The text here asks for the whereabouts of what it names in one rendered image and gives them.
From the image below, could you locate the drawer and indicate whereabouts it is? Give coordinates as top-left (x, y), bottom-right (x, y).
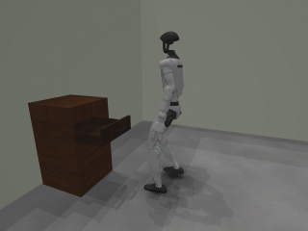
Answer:
top-left (74, 115), bottom-right (131, 148)

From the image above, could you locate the cabinet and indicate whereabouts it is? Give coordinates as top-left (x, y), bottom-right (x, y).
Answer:
top-left (28, 94), bottom-right (113, 197)

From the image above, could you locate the robot left hand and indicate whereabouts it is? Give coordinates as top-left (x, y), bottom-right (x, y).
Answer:
top-left (151, 120), bottom-right (166, 144)

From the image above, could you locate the left robot upper arm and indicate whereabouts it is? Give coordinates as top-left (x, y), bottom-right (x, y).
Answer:
top-left (159, 58), bottom-right (175, 94)

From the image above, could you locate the robot right shin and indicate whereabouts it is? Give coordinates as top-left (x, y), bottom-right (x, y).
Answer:
top-left (158, 141), bottom-right (179, 169)

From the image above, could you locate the handle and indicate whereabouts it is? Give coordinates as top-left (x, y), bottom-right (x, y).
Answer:
top-left (115, 126), bottom-right (128, 134)

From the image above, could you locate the robot left foot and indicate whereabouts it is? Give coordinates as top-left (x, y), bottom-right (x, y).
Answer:
top-left (143, 183), bottom-right (167, 193)

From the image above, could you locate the robot left forearm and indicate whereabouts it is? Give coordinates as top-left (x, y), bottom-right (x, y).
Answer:
top-left (157, 86), bottom-right (173, 122)

